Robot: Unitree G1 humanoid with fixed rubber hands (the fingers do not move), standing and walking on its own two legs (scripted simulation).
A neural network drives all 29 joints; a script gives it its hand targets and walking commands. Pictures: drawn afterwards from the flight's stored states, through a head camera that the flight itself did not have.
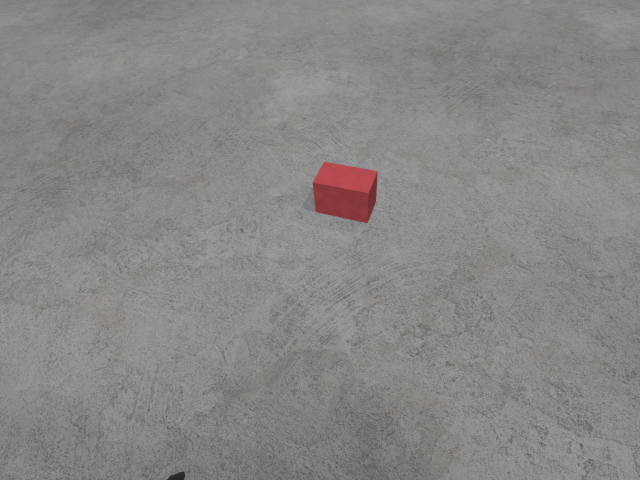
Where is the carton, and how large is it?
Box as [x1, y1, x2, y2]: [313, 162, 377, 222]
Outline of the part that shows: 324,162 313,181 316,211 367,222 375,202 377,171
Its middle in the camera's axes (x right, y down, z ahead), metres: +0.10 -0.23 +1.69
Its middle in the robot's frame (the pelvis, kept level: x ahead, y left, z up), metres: +1.34 -0.10 -0.68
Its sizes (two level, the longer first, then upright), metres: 0.243 0.144 0.177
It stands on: the floor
